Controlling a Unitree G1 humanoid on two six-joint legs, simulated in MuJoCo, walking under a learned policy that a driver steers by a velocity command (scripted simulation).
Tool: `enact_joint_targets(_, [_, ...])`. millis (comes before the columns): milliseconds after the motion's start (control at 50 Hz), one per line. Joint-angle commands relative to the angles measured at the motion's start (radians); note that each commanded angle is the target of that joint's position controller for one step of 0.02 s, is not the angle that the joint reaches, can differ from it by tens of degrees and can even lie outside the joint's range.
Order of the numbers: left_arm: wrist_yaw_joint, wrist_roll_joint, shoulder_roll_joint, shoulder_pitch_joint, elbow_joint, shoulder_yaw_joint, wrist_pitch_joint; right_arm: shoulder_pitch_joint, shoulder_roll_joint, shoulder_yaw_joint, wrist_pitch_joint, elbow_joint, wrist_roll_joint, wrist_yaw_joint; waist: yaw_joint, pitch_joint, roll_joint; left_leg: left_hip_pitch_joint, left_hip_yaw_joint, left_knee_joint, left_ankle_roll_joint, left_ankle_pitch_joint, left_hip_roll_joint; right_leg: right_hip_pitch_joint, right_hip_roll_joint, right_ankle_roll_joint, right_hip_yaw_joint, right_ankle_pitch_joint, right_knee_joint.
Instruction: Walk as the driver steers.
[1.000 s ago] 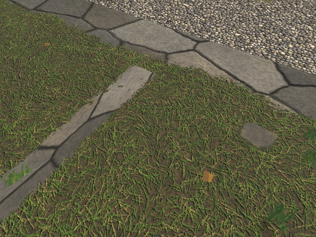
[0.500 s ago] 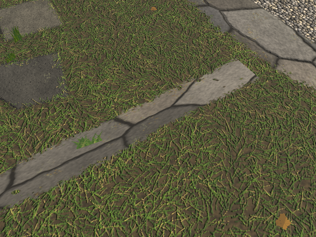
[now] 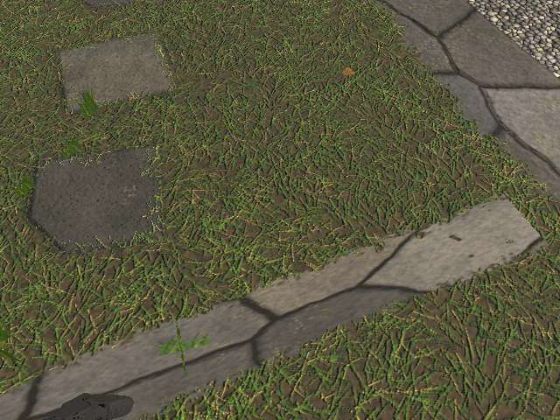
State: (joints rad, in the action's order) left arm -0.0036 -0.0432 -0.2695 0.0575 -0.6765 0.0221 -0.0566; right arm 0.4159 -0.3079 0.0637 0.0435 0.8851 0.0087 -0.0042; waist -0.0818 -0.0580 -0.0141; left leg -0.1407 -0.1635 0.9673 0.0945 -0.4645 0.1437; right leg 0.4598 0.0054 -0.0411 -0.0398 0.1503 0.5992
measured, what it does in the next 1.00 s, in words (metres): walks ahead, turning left: left foot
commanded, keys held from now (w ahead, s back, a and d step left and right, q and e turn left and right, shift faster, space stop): w+q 0.26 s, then q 0.32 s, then w+q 0.42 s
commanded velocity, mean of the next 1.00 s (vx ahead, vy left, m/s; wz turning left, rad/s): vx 0.36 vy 0.00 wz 0.60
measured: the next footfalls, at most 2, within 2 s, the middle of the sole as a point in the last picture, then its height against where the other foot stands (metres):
left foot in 0.44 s outside the picture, level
right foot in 1.06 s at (269, 379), level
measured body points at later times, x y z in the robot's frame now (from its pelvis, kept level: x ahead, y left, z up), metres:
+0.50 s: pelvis +0.24 +0.05 -0.01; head +0.29 +0.07 +0.44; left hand +0.18 +0.31 -0.14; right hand +0.51 -0.12 -0.10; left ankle +0.33 +0.13 -0.72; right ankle +0.12 -0.11 -0.65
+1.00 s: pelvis +0.38 +0.07 +0.02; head +0.39 +0.08 +0.47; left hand +0.41 +0.39 -0.06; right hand +0.55 -0.17 -0.10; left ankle +0.33 +0.13 -0.72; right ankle +0.51 -0.01 -0.70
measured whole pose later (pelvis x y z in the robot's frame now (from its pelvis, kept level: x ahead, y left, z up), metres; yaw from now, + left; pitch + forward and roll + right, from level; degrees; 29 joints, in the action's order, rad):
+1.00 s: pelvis +0.38 +0.07 +0.02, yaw +34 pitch +2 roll +0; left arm 0.00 -0.03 -0.27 0.11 -0.71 0.04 -0.01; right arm 0.41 -0.29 0.08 0.02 0.82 0.02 0.02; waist -0.09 0.03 0.00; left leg -0.19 -0.25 0.37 0.11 -0.20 0.18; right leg 0.43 0.00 0.03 0.06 0.30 0.64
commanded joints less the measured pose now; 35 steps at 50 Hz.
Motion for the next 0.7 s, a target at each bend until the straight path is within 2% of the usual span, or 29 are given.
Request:
enact_joint_targets(20, [-0.007, 0.008, -0.104, 0.178, 0.0, 0.045, 0.002, -0.022, -0.102, 0.015, 0.005, -0.078, 0.017, 0.009, 0.102, 0.107, 0.046, -0.446, 0.047, 0.288, -0.014, 0.116, -0.126, -0.442, -0.359, -0.143, 0.496, 0.235, -0.337])
enact_joint_targets(60, [-0.008, 0.01, -0.088, 0.184, -0.027, 0.038, -0.008, -0.041, -0.074, 0.013, -0.016, -0.081, 0.027, 0.029, 0.08, 0.051, 0.103, -0.405, 0.068, 0.234, -0.026, 0.142, -0.164, -0.334, -0.289, -0.109, 0.306, 0.072, -0.378])
enact_joint_targets(100, [0.003, 0.021, -0.091, 0.217, -0.053, 0.041, -0.03, -0.059, -0.052, 0.008, -0.035, -0.091, 0.028, 0.043, 0.073, 0.047, 0.113, -0.404, 0.082, 0.217, -0.028, 0.159, -0.172, -0.315, -0.283, -0.112, 0.216, -0.075, -0.396])
enact_joint_targets(140, [0.008, 0.028, -0.097, 0.238, -0.073, 0.046, -0.045, -0.124, -0.038, 0.002, -0.043, -0.118, 0.028, 0.055, 0.074, 0.031, 0.109, -0.469, 0.089, 0.188, -0.034, 0.21, -0.188, -0.332, -0.288, -0.119, 0.142, -0.147, -0.423])
enact_joint_targets(220, [0.009, 0.025, -0.089, 0.273, -0.107, 0.046, -0.045, -0.269, -0.015, -0.011, -0.039, -0.173, 0.027, 0.072, 0.091, 0.0, 0.103, -0.54, 0.131, 0.023, -0.052, 0.353, -0.203, -0.358, -0.259, -0.11, -0.007, -0.234, -0.444])
enact_joint_targets(260, [0.008, 0.026, -0.096, 0.281, -0.118, 0.048, -0.044, -0.34, 0.003, -0.023, -0.033, -0.195, 0.024, 0.082, 0.102, -0.009, 0.1, -0.496, 0.17, -0.117, -0.049, 0.437, -0.201, -0.353, -0.239, -0.094, -0.076, -0.253, -0.441])
enact_joint_targets(300, [0.002, 0.029, -0.11, 0.287, -0.129, 0.049, -0.042, -0.399, 0.018, -0.031, -0.029, -0.215, 0.027, 0.089, 0.109, -0.032, 0.095, -0.429, 0.23, -0.249, -0.041, 0.459, -0.186, -0.347, -0.237, -0.079, -0.135, -0.403, -0.408])
enact_joint_targets(360, [-0.01, 0.036, -0.141, 0.32, -0.15, 0.056, -0.026, -0.395, 0.005, -0.027, -0.027, -0.217, 0.041, 0.085, 0.106, -0.001, 0.114, -0.35, 0.276, -0.342, -0.015, 0.394, -0.137, -0.438, -0.252, -0.053, -0.174, -0.676, -0.288])
enact_joint_targets(400, [-0.022, 0.041, -0.169, 0.316, -0.153, 0.063, -0.007, -0.285, -0.025, -0.012, -0.02, -0.189, 0.049, 0.072, 0.061, 0.067, 0.132, -0.228, 0.28, -0.396, 0.021, 0.325, -0.078, -0.474, -0.25, -0.039, -0.187, -0.827, -0.093])
enact_joint_targets(420, [-0.023, 0.047, -0.175, 0.303, -0.147, 0.064, 0.003, -0.165, -0.046, 0.002, -0.009, -0.151, 0.056, 0.06, 0.009, 0.137, 0.103, -0.088, 0.263, -0.472, 0.045, 0.38, -0.052, -0.438, -0.237, -0.023, -0.194, -0.751, 0.092])
enact_joint_targets(440, [-0.02, 0.044, -0.171, 0.312, -0.132, 0.064, 0.005, -0.052, -0.104, 0.023, 0.001, -0.119, 0.065, 0.04, -0.045, 0.218, 0.02, 0.112, 0.164, -0.527, 0.08, 0.567, -0.129, -0.293, -0.203, 0.018, -0.204, -0.469, 0.358])
enact_joint_targets(460, [-0.01, 0.023, -0.044, 0.409, -0.087, 0.039, 0.011, -0.068, -0.219, 0.049, -0.001, -0.132, 0.045, 0.024, 0.066, 0.327, -0.193, 0.392, -0.173, -0.341, 0.171, 1.265, -0.45, 0.011, -0.083, 0.059, -0.178, 0.535, 0.679])
enact_joint_targets(480, [-0.013, 0.035, -0.099, 0.409, -0.065, 0.045, 0.033, -0.001, -0.25, 0.067, -0.019, -0.166, -0.004, 0.017, -0.005, 0.509, -0.155, 0.488, -0.423, -0.429, 0.333, 1.251, -0.545, 0.136, 0.0, 0.08, -0.009, 0.557, 0.867])
enact_joint_targets(500, [-0.015, 0.033, -0.116, 0.316, -0.061, 0.047, 0.038, -0.058, -0.202, 0.059, -0.034, -0.174, -0.012, 0.004, 0.002, 0.393, -0.041, 0.381, -0.313, -0.5, 0.303, 1.102, -0.49, 0.193, -0.056, 0.076, 0.052, 0.427, 0.846])
enact_joint_targets(520, [-0.015, 0.035, -0.106, 0.248, -0.047, 0.041, 0.035, -0.143, -0.142, 0.043, -0.041, -0.18, -0.017, -0.003, 0.026, 0.249, -0.032, 0.225, -0.234, -0.551, 0.268, 1.012, -0.437, 0.193, -0.082, 0.073, 0.051, 0.335, 0.773])
enact_joint_targets(540, [-0.018, 0.023, -0.103, 0.23, -0.051, 0.041, 0.039, -0.183, -0.1, 0.031, -0.043, -0.173, -0.018, -0.005, 0.067, 0.164, -0.005, 0.112, -0.185, -0.584, 0.219, 0.967, -0.373, 0.162, -0.104, 0.077, 0.06, 0.297, 0.694])
enact_joint_targets(560, [-0.017, 0.01, -0.105, 0.249, -0.052, 0.042, 0.056, -0.202, -0.078, 0.026, -0.044, -0.176, -0.021, -0.009, 0.094, 0.135, -0.018, 0.024, -0.148, -0.61, 0.193, 0.936, -0.335, 0.105, -0.111, 0.084, 0.062, 0.279, 0.644])
enact_joint_targets(580, [-0.017, 0.004, -0.103, 0.273, -0.061, 0.043, 0.074, -0.21, -0.069, 0.022, -0.042, -0.176, -0.014, -0.006, 0.11, 0.14, -0.02, -0.026, -0.129, -0.624, 0.174, 0.918, -0.312, 0.056, -0.107, 0.088, 0.06, 0.267, 0.615])
enact_joint_targets(620, [-0.007, 0.003, -0.086, 0.282, -0.057, 0.041, 0.09, -0.199, -0.093, 0.031, -0.033, -0.172, -0.002, 0.003, 0.121, 0.177, -0.012, -0.071, -0.135, -0.666, 0.167, 0.708, -0.277, 0.017, -0.1, 0.091, 0.058, 0.231, 0.557])
enact_joint_targets(680, [0.001, -0.003, -0.086, 0.194, -0.029, 0.043, 0.095, -0.176, -0.114, 0.042, -0.033, -0.17, 0.005, 0.009, 0.09, 0.14, -0.037, -0.106, -0.215, -0.762, 0.167, 0.192, -0.249, 0.072, -0.101, 0.095, 0.07, 0.162, 0.456])
enact_joint_targets(700, [0.0, -0.005, -0.092, 0.161, -0.02, 0.045, 0.094, -0.161, -0.115, 0.044, -0.034, -0.166, 0.006, 0.011, 0.078, 0.117, -0.049, -0.101, -0.25, -0.786, 0.166, 0.079, -0.248, 0.105, -0.097, 0.098, 0.076, 0.147, 0.419])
